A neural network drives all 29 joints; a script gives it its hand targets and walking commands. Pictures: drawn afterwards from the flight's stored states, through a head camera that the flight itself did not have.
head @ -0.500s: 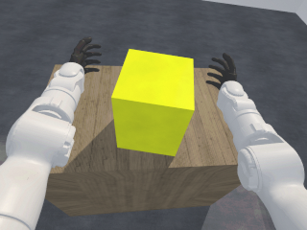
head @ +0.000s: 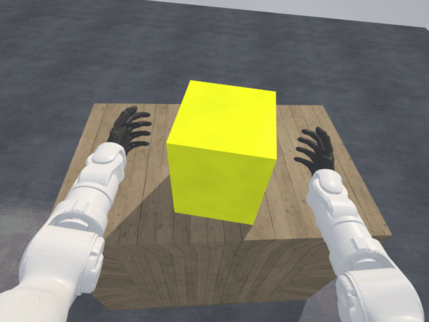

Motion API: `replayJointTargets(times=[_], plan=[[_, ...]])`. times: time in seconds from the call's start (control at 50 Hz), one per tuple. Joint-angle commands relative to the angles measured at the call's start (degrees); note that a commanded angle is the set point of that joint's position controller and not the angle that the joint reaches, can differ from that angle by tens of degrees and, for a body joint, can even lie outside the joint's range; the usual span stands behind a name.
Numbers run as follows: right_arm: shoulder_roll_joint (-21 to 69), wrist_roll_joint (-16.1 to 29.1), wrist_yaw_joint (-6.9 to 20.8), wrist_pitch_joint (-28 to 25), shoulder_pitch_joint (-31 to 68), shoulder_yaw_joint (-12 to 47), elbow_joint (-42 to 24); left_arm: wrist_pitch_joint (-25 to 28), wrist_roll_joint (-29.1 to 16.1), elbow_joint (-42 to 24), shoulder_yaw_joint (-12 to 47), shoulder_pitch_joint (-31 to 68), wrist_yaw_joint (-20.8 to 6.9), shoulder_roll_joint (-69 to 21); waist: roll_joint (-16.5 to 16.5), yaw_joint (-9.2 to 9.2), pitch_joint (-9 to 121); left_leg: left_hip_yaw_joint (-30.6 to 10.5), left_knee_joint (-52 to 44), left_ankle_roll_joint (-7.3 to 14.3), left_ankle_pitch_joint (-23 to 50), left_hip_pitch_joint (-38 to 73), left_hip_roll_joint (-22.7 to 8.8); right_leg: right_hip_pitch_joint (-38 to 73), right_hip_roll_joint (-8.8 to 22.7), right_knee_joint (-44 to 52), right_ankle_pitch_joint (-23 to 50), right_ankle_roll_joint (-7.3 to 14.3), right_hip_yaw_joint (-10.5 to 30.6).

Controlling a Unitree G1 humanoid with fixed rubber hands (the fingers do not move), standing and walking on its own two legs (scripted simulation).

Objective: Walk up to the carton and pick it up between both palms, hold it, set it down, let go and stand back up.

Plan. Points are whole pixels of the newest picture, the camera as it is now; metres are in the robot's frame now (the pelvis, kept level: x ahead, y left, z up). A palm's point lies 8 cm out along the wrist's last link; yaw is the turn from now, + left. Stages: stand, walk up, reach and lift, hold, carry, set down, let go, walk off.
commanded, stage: set down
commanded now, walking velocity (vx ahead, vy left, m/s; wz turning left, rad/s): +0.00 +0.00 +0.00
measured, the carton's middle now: (222, 154) +0.48 -0.05 +0.01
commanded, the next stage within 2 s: none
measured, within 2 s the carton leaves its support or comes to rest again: neither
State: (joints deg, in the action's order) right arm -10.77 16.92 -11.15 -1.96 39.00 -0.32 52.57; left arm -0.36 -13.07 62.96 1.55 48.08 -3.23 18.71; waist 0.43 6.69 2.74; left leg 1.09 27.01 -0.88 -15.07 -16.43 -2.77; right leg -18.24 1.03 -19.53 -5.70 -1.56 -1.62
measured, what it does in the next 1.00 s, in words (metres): stands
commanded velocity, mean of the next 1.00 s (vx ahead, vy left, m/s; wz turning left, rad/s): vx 0.00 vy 0.00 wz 0.00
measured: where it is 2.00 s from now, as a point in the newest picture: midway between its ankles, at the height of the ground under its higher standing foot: outside the picture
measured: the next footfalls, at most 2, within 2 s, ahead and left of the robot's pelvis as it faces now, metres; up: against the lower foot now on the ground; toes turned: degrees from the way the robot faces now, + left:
none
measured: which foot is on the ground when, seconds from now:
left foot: down 0.00-1.00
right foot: down 0.00-1.00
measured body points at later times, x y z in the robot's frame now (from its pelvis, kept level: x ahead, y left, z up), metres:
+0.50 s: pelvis +0.00 +0.00 +0.00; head +0.01 +0.02 +0.45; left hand +0.39 +0.19 +0.05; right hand +0.33 -0.21 +0.04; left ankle -0.02 +0.12 -0.74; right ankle +0.04 -0.14 -0.74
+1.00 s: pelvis +0.02 +0.01 +0.00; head +0.01 +0.03 +0.45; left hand +0.32 +0.22 +0.00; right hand +0.28 -0.21 +0.01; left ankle -0.02 +0.12 -0.74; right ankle +0.04 -0.14 -0.74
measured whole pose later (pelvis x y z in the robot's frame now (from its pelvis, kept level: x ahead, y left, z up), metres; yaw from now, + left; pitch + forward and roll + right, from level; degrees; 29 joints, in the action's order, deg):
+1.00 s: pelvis +0.02 +0.01 +0.00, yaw +0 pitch -4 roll -2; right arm -5.5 10.5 -9.4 -13.4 2.1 -2.3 31.6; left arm 8.5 -12.4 33.4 2.6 7.3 -5.6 17.0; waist 0.4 1.9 -3.0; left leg 1.2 27.4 -0.5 -18.1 -5.8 -2.8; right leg -7.7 1.0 -20.2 -8.8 -2.0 -1.5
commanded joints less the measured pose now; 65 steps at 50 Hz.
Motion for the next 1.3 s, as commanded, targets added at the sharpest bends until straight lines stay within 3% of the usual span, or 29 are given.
replayJointTargets(times=[0.0,0.12,0.26,0.28,0.3,0.42,0.48,0.62,0.74,0.86,0.88,0.9,0.92,0.94,1.0,1.02,1.04,1.06,1.12,1.14,1.16,1.18,1.24,1.26,1.28], plan=[[-5.47,-0.48,-0.2,-3.2,16.64,-0.69,-10.28,2.61,0.59,-10.61,-2.17,18.46,-0.38,7.23,-3.52,-0.44,25.39,1.53,-3.26,-2.07,14.83,4.98,4.14,17.2,-4.03,-2.09,13.87,1.55,-1.06],[-4.2,-2.15,-0.83,-4.36,15.22,-1.94,-14.06,3.14,0.79,-14.17,-3.39,16.91,-0.69,8.08,-2.84,-0.87,23.55,2.14,-4.05,-1.81,11.84,3.06,4.13,18.42,-3.91,-1.93,11.05,1.51,-0.96],[-1.78,-3.72,-1.22,-6.21,6.14,-2.1,-17.16,4.48,1.35,-18.24,-3.42,7.76,-0.97,6.85,-2.62,-1.22,21.47,2.1,-4.28,-1.83,11.2,3.56,4.06,20.24,-3.87,-1.76,10.24,1.73,-0.66],[-2.25,-4.27,-1.27,-6.32,8.66,-2.72,-18.13,4.61,1.11,-19.06,-3.46,10.28,-0.98,7.71,-2.92,-1.25,22.18,2.27,-4.32,-1.91,11.06,3.23,4.12,20.01,-3.86,-2.0,9.81,1.72,-0.59],[-1.59,-4.19,-1.26,-6.65,3.83,-2.25,-17.06,4.7,1.55,-18.95,-3.22,5.56,-1.08,6.5,-2.72,-1.04,20.55,2.0,-4.42,-1.96,11.38,3.93,3.98,20.42,-3.97,-1.89,10.23,1.72,-0.59],[-1.41,-4.57,-1.11,-8.26,0.62,-2.94,-21.19,5.38,1.57,-25.11,-3.61,1.79,-1.31,6.99,-4.0,-1.81,20.19,2.09,-3.88,-2.59,14.25,5.79,3.91,20.4,-4.11,-1.47,10.69,2.06,-0.3],[-0.56,-4.46,-0.86,-8.97,-6.02,-2.19,-21.63,5.33,2.19,-26.87,-3.62,-5.61,-1.62,5.48,-3.63,-2.18,16.98,1.92,-4.12,-2.84,15.58,7.29,3.71,21.0,-4.25,-1.0,11.17,2.08,-0.3],[0.0,-4.88,-0.22,-10.36,-11.96,-2.36,-27.27,6.18,2.2,-33.43,-4.15,-12.88,-2.09,6.08,-3.45,-3.71,13.52,2.02,-4.6,-2.73,15.35,7.8,3.71,21.49,-3.99,-0.29,9.79,2.13,0.33],[0.05,-5.82,0.67,-11.39,-17.22,-3.1,-30.03,7.96,1.2,-36.69,-3.0,-18.13,-2.27,5.72,-3.65,-3.95,11.4,1.56,-4.55,-2.82,14.22,7.37,3.59,20.87,-3.5,-0.18,7.97,2.61,0.9],[0.21,-6.57,1.47,-13.0,-22.25,-3.37,-31.33,10.35,0.28,-38.73,-2.01,-23.46,-2.22,5.62,-3.73,-4.45,9.87,0.94,-4.25,-3.08,14.01,6.33,3.44,20.7,-3.25,-0.6,6.69,3.07,1.4],[0.84,-6.35,1.62,-13.4,-27.75,-2.7,-29.67,10.73,0.82,-37.79,-1.65,-28.73,-2.33,4.28,-3.56,-4.3,8.0,0.55,-4.22,-3.11,14.78,6.98,3.31,21.24,-3.16,-0.59,7.64,3.11,1.56],[-0.17,-6.78,1.57,-13.67,-22.53,-3.99,-31.59,11.1,0.14,-39.18,-1.71,-23.81,-2.32,5.97,-3.8,-4.18,9.67,0.8,-4.08,-3.2,14.43,6.0,3.4,20.73,-3.2,-0.81,6.75,3.18,1.65],[0.65,-6.58,1.75,-13.98,-29.06,-2.77,-29.39,11.39,0.87,-37.58,-1.68,-30.33,-2.39,4.25,-3.32,-4.26,7.08,0.22,-4.1,-3.16,14.88,6.78,3.22,21.11,-3.16,-0.64,7.4,3.16,1.64],[-0.15,-6.85,1.75,-14.49,-25.14,-3.76,-31.3,11.76,0.15,-39.25,-1.46,-26.84,-2.45,5.23,-3.6,-4.22,8.93,0.31,-3.9,-3.37,15.21,6.1,3.29,21.06,-3.25,-0.99,7.15,3.31,1.71],[0.19,-6.64,2.29,-15.75,-31.3,-3.11,-29.22,12.92,0.67,-39.21,-0.91,-33.06,-2.26,3.87,-3.99,-4.56,6.51,-0.23,-3.89,-3.8,16.41,6.77,2.98,20.97,-3.24,-0.92,7.24,3.49,1.79],[-0.63,-6.84,2.28,-16.04,-27.18,-3.78,-30.76,13.23,0.04,-40.35,-0.88,-29.35,-2.24,5.15,-4.07,-4.58,7.69,-0.08,-3.73,-3.9,15.76,5.61,3.01,20.79,-3.24,-1.14,6.25,3.61,1.87],[0.34,-6.59,2.54,-16.48,-34.03,-2.65,-28.59,13.55,1.11,-38.74,-1.04,-36.48,-2.27,3.43,-3.64,-4.91,5.31,-0.59,-3.76,-3.85,16.58,6.84,2.9,21.39,-3.18,-0.97,7.26,3.58,1.88],[-0.61,-6.78,2.48,-16.94,-28.89,-3.66,-30.85,13.9,0.22,-41.21,-0.82,-31.64,-2.23,4.71,-4.08,-4.88,7.56,-0.3,-3.6,-4.03,17.0,6.12,2.93,20.94,-3.3,-1.22,6.73,3.68,1.88],[0.01,-6.45,2.85,-18.0,-35.21,-2.79,-29.61,14.65,0.75,-40.53,-0.66,-38.35,-2.13,3.45,-3.63,-5.37,5.06,-0.72,-3.63,-4.24,17.31,6.53,2.78,21.43,-3.29,-1.09,6.78,3.67,2.04],[-0.73,-6.99,2.84,-18.1,-30.73,-3.69,-30.08,14.64,0.48,-40.88,-0.31,-33.97,-2.13,4.35,-4.12,-5.13,5.74,-0.71,-3.66,-4.23,16.45,5.41,2.73,20.92,-3.23,-1.28,5.6,3.86,2.18],[-0.05,-6.72,3.01,-18.28,-36.39,-2.93,-28.55,14.76,1.2,-40.07,-0.46,-39.68,-2.1,3.11,-3.96,-5.34,3.55,-1.1,-3.88,-4.31,16.04,6.02,2.62,21.35,-3.12,-1.05,5.56,3.85,2.1],[-0.91,-6.98,3.03,-18.45,-32.17,-3.81,-30.21,14.84,0.68,-41.51,-0.16,-36.05,-2.05,3.96,-4.21,-5.5,4.81,-0.96,-3.98,-4.33,15.8,5.22,2.65,21.02,-3.21,-1.26,4.88,3.92,2.11],[-0.45,-7.35,3.39,-18.31,-37.15,-3.4,-28.12,14.8,1.49,-40.1,-0.07,-41.38,-2.04,2.85,-3.84,-5.54,1.88,-1.4,-4.46,-4.28,14.85,5.53,2.36,21.15,-3.06,-1.23,4.14,3.87,2.22],[-0.48,-7.17,3.15,-18.53,-33.78,-3.97,-30.69,15.13,0.55,-42.33,-0.01,-38.03,-1.98,4.04,-4.04,-5.69,3.5,-1.05,-4.34,-4.33,14.16,4.86,2.48,20.99,-3.01,-1.27,3.49,3.88,2.39],[-0.02,-7.25,3.45,-18.39,-38.75,-3.29,-28.05,14.98,1.69,-40.31,-0.17,-43.56,-1.83,2.72,-4.17,-6.14,1.25,-1.27,-4.61,-4.41,14.15,5.98,2.33,20.84,-2.98,-1.05,3.4,3.89,2.36]])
